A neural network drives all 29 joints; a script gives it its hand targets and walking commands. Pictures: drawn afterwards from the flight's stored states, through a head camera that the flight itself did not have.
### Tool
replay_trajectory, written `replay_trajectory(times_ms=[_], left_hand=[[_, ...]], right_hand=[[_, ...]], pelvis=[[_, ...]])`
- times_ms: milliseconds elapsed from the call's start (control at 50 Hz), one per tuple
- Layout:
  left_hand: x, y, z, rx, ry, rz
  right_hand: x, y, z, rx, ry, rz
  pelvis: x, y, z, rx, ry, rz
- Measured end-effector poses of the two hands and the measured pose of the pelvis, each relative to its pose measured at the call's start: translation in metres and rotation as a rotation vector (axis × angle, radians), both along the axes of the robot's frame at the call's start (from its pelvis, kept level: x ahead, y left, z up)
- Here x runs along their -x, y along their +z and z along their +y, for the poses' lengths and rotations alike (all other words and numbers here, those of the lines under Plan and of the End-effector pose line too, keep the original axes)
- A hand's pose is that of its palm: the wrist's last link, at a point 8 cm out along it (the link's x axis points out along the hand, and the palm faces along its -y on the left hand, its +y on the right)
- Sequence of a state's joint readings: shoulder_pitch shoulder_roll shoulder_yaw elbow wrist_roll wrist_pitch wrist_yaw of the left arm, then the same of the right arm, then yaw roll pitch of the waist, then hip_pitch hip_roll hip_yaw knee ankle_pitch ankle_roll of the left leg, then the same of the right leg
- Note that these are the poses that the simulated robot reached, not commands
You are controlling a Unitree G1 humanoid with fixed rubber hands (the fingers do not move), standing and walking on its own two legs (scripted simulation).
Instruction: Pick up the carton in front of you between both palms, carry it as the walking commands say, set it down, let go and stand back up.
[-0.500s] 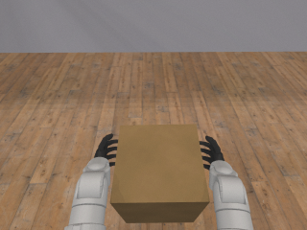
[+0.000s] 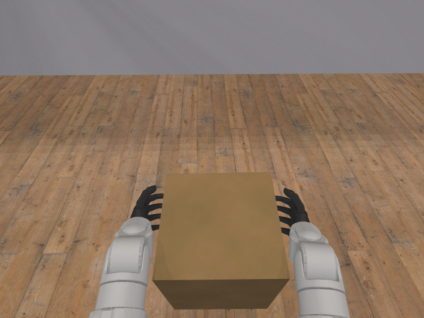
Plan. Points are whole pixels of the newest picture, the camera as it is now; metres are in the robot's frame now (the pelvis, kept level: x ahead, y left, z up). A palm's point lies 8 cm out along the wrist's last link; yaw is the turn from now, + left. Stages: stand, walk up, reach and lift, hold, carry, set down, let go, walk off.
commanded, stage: carry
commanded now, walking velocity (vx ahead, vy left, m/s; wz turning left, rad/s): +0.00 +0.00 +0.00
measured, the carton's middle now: (219, 245) +0.29 +0.00 -0.05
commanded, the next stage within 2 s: hold in 0.18 s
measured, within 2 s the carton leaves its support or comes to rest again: neither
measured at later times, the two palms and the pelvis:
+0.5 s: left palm (115, 247) +0.24 +0.18 +0.05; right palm (281, 231) +0.28 -0.11 +0.04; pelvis -0.02 -0.01 +0.01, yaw +7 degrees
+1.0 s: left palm (139, 242) +0.25 +0.14 +0.05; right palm (299, 223) +0.30 -0.15 +0.04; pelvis -0.03 -0.05 +0.01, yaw +9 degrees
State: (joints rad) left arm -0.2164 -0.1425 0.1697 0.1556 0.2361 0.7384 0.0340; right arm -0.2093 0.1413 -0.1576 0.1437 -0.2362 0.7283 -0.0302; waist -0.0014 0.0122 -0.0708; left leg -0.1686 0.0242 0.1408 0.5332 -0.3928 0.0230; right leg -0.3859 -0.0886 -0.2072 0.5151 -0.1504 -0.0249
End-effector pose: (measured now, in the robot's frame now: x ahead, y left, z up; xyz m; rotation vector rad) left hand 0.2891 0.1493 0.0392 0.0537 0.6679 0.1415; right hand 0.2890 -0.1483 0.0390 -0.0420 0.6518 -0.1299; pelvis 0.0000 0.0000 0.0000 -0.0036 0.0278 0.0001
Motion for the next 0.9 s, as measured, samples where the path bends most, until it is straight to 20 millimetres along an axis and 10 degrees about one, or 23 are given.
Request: replay_trajectory(times_ms=[500, 900], left_hand=[[0.050, 0.006, 0.032, -0.015, 0.131, -0.004], [0.050, 0.014, -0.004, -0.022, 0.145, -0.011]], right_hand=[[0.010, 0.003, 0.035, -0.009, 0.138, -0.004], [0.007, 0.007, -0.002, -0.050, 0.142, -0.009]], pelvis=[[0.022, 0.011, -0.005, -0.007, 0.117, -0.137], [0.030, 0.009, -0.047, -0.019, 0.151, -0.157]])
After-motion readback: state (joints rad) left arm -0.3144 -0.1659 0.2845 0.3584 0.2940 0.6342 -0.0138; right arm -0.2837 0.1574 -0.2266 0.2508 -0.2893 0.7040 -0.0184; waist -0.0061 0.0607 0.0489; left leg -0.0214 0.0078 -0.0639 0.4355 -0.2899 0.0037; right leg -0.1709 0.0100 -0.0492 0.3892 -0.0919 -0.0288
